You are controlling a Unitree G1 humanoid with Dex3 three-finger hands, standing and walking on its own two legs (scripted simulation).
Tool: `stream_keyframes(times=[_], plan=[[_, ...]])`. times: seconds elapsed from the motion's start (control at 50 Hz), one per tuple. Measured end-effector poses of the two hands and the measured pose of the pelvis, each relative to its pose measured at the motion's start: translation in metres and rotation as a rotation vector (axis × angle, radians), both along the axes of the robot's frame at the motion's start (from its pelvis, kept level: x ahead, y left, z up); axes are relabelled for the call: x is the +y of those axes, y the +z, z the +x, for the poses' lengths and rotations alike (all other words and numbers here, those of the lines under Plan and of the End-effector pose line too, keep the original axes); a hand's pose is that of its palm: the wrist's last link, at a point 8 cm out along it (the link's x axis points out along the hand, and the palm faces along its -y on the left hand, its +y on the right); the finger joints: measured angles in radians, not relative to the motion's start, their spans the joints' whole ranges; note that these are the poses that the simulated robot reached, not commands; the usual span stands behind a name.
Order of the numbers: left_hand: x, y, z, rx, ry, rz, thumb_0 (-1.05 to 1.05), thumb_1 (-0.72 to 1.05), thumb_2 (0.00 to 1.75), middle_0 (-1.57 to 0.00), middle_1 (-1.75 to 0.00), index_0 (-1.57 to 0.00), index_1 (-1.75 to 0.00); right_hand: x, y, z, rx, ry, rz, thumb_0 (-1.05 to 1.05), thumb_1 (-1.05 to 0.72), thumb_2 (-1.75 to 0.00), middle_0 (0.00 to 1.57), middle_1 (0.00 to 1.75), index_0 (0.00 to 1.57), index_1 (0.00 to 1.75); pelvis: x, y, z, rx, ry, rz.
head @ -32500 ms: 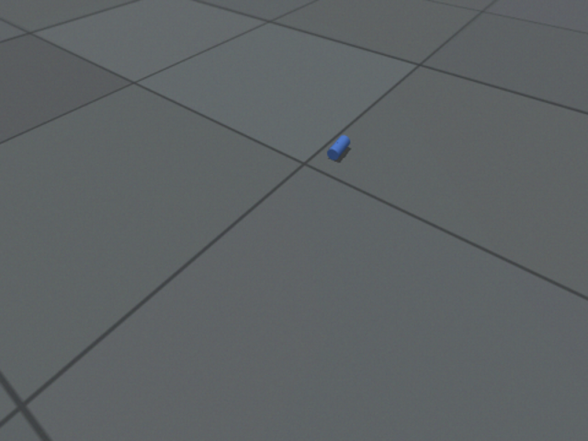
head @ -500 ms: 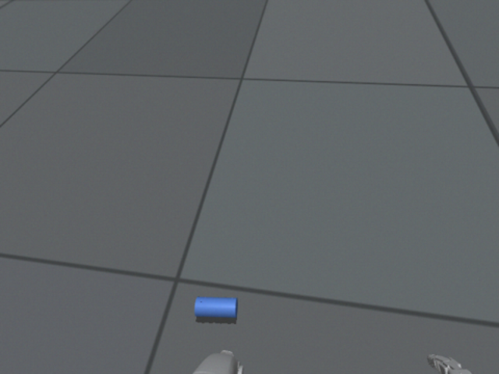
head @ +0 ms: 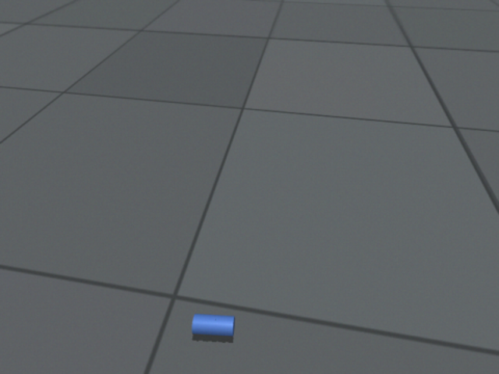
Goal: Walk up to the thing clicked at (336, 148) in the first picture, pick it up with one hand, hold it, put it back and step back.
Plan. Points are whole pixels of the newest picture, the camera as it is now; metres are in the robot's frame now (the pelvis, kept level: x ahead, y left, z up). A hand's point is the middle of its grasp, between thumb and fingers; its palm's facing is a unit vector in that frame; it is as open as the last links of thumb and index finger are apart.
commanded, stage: walk up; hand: left
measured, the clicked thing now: (213, 324) +0.48 +0.17 -0.73
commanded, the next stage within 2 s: stand in 1.26 s
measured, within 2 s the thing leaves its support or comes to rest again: neither
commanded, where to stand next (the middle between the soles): +0.07 -0.04 m, yaw -3 degrees
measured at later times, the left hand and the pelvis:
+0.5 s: hand out of the picture +0.12 +0.26 -0.13, palm faces +0.01 -0.93 -0.36, open 7.3 cm; pelvis +0.03 +0.00 +0.01, yaw +0 degrees
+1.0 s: hand out of the picture +0.11 +0.24 -0.14, palm faces +0.00 -0.94 -0.35, open 7.3 cm; pelvis +0.03 -0.01 +0.02, yaw +0 degrees
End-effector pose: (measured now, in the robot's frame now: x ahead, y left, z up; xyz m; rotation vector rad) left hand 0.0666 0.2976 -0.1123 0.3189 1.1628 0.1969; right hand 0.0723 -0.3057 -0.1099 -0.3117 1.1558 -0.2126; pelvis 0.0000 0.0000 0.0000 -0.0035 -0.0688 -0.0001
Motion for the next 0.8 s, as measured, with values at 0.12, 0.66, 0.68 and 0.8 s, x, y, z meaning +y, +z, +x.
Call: stream_keyframes(times=[0.12, 0.66, 0.68, 0.8], plan=[[0.007, 0.001, 0.01, 0.002, 0.016, -0.014, 0.0, 0.91, 0.89, -0.21, -0.3, -0.21, -0.3, 0.008, 0.004, -0.008, 0.065, 0.009, -0.002, 0.0, -0.91, -0.9, 0.2, 0.3, 0.2, 0.3, 0.003, 0.006, 0.006, 0.02, 0.003, -0.004], [-0.003, 0.016, 0.048, 0.006, 0.023, 0.01, 0.0, 0.91, 0.89, -0.2, -0.3, -0.21, -0.3, 0.005, 0.008, 0.048, 0.012, -0.001, 0.021, 0.0, -0.91, -0.9, 0.2, 0.3, 0.2, 0.3, -0.005, 0.016, 0.029, 0.019, 0.004, 0.003], [-0.004, 0.016, 0.048, 0.007, 0.024, 0.009, 0.0, 0.91, 0.89, -0.2, -0.3, -0.21, -0.3, 0.004, 0.008, 0.047, 0.015, -0.003, 0.021, 0.0, -0.91, -0.9, 0.2, 0.3, 0.2, 0.3, -0.006, 0.016, 0.029, 0.019, 0.004, 0.003], [-0.008, 0.014, 0.043, 0.025, 0.021, 0.002, 0.0, 0.91, 0.89, -0.2, -0.3, -0.21, -0.3, 0.0, 0.007, 0.036, 0.042, -0.015, 0.017, 0.0, -0.91, -0.9, 0.2, 0.3, 0.2, 0.3, -0.008, 0.016, 0.028, 0.016, 0.001, 0.002]])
